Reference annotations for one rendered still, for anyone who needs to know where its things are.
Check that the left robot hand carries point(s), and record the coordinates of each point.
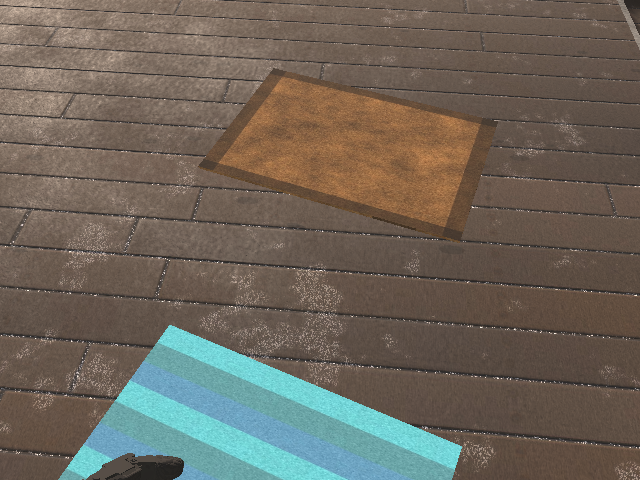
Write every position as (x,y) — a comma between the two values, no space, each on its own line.
(149,467)

